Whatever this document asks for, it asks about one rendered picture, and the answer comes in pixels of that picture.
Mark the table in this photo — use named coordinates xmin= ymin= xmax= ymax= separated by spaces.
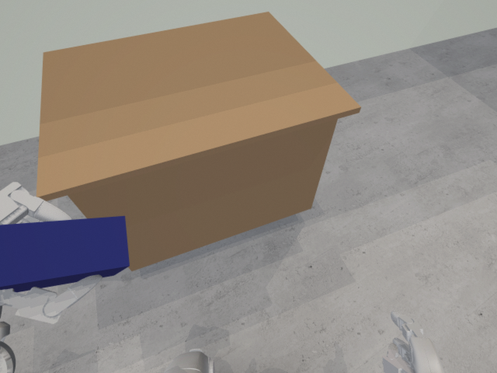
xmin=36 ymin=12 xmax=361 ymax=271

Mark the sponge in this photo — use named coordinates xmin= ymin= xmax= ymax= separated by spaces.
xmin=0 ymin=216 xmax=130 ymax=292

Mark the left robot forearm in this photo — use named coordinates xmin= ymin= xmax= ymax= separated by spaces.
xmin=0 ymin=321 xmax=16 ymax=373

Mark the robot right hand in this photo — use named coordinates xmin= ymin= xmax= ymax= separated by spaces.
xmin=382 ymin=311 xmax=444 ymax=373

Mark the robot left hand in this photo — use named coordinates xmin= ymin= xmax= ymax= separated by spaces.
xmin=0 ymin=182 xmax=103 ymax=324

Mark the left robot thigh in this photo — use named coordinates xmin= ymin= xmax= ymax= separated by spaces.
xmin=164 ymin=351 xmax=215 ymax=373

